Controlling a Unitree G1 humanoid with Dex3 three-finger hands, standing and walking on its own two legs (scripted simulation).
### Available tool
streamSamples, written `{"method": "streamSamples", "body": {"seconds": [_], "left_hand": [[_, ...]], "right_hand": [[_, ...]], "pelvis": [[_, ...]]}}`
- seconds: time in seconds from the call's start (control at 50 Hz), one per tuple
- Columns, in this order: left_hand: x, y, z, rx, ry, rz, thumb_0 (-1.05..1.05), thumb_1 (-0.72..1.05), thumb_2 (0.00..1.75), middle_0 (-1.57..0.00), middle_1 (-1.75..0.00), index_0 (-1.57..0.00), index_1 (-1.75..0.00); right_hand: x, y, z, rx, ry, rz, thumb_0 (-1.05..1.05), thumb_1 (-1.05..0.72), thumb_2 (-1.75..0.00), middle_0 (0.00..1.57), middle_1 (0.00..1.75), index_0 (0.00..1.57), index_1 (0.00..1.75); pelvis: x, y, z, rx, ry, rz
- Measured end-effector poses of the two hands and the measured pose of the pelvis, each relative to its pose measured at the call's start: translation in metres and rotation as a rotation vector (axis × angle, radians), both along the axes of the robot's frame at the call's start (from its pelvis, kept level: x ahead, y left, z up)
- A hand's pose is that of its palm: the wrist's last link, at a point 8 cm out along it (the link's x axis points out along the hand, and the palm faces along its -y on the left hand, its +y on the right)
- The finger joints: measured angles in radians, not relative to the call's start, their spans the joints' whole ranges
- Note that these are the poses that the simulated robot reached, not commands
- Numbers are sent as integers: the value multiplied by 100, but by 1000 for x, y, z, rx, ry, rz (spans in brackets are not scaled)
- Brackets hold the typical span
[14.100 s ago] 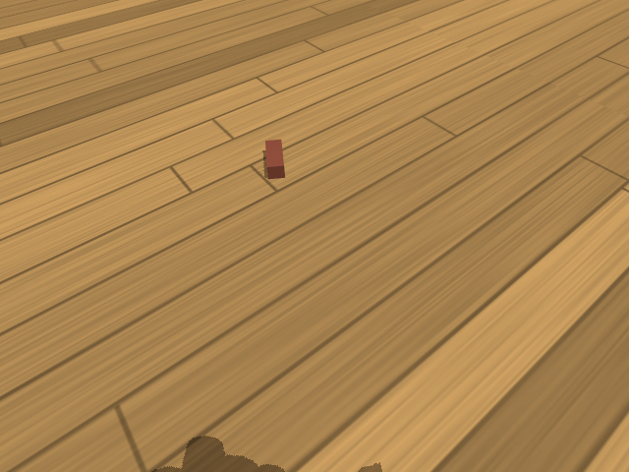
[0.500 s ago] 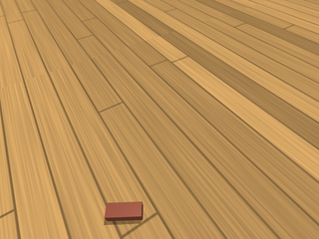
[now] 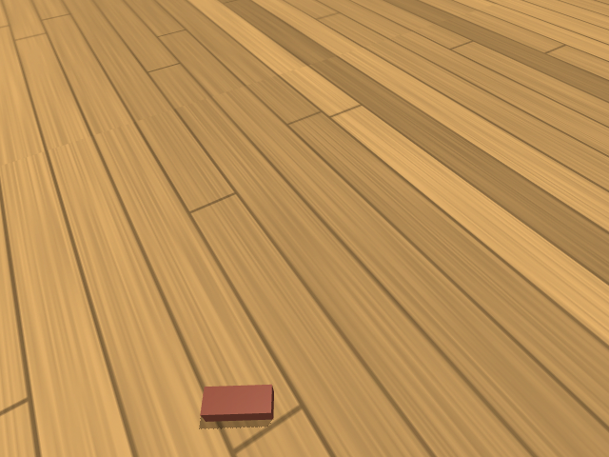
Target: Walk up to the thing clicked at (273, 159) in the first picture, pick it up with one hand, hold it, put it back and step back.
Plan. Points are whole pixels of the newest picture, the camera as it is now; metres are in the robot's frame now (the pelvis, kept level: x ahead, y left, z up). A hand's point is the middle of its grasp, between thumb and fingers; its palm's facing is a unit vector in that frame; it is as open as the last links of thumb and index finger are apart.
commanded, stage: stand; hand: left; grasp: from above
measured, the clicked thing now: (238, 403) +0.40 +0.24 -0.75
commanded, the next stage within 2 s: rise first in 0.72 s
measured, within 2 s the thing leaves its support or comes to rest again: neither
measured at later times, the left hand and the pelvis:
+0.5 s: hand out of the picture +0.07 +0.26 -0.15, palm faces -0.02 -0.94 -0.35, open 7.3 cm; pelvis +0.00 +0.00 +0.00, yaw +0 degrees
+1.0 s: hand out of the picture +0.13 +0.25 -0.16, palm faces +0.03 -0.94 -0.34, open 8.2 cm; pelvis -0.02 +0.00 -0.02, yaw +2 degrees
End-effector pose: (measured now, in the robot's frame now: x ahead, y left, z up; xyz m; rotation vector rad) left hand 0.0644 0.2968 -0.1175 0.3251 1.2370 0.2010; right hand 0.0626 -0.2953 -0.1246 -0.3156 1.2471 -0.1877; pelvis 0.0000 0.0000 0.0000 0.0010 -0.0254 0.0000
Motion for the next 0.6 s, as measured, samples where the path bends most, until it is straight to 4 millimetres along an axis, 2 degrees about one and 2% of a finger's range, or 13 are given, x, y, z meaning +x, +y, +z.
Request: {"method": "streamSamples", "body": {"seconds": [0.6], "left_hand": [[2, 3, 1, 3, -8, 3, 0, 91, 90, -20, -30, -20, -30]], "right_hand": [[5, 3, 0, 0, -12, 3, 0, -90, -90, 21, 30, 20, 30]], "pelvis": [[2, 2, 0, 1, -6, 3]]}}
